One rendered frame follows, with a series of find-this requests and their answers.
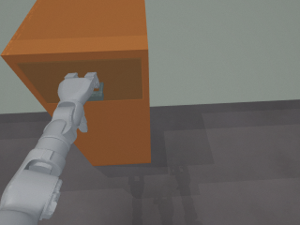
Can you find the robot left hand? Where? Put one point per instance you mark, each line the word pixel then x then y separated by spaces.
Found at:
pixel 79 89

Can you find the handle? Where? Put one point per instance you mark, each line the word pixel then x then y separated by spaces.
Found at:
pixel 97 95

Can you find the drawer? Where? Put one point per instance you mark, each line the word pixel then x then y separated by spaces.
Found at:
pixel 122 77

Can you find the cabinet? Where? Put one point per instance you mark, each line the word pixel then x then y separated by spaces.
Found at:
pixel 118 131

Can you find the robot left upper arm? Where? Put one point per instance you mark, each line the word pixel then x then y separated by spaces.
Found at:
pixel 34 196

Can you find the robot left forearm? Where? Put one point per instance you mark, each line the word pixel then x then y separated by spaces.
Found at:
pixel 49 155

